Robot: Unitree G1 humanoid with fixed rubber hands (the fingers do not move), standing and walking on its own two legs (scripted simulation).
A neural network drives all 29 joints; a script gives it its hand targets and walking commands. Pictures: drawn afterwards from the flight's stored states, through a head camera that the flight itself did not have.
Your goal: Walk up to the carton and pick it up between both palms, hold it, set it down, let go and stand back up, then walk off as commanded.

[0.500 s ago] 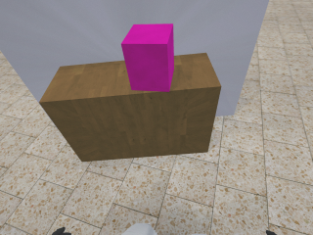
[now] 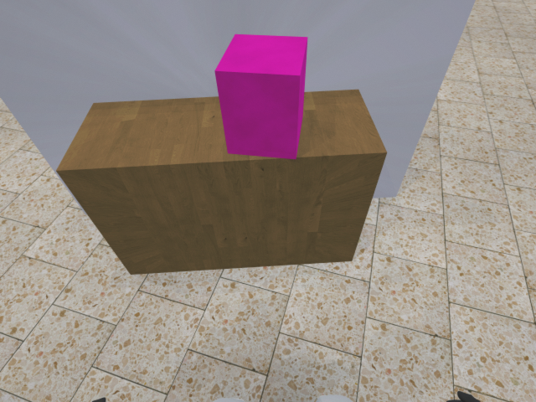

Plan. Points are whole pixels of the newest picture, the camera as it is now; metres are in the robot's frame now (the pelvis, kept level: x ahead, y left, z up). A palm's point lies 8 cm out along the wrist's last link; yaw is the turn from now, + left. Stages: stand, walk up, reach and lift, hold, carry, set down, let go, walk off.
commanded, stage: walk off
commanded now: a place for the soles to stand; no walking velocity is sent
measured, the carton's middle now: (266, 97) +0.87 +0.02 -0.02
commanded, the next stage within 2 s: stand in 0.58 s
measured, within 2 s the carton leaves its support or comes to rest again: neither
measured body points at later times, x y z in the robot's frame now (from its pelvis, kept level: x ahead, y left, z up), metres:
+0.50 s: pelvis +0.01 +0.00 +0.00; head +0.01 -0.02 +0.45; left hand +0.11 +0.30 -0.09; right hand +0.11 -0.31 -0.10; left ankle +0.05 +0.12 -0.71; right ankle +0.04 -0.12 -0.71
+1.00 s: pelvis +0.00 +0.00 +0.00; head +0.00 -0.01 +0.45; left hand +0.10 +0.30 -0.09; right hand +0.11 -0.30 -0.10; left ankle +0.05 +0.12 -0.71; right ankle +0.04 -0.12 -0.71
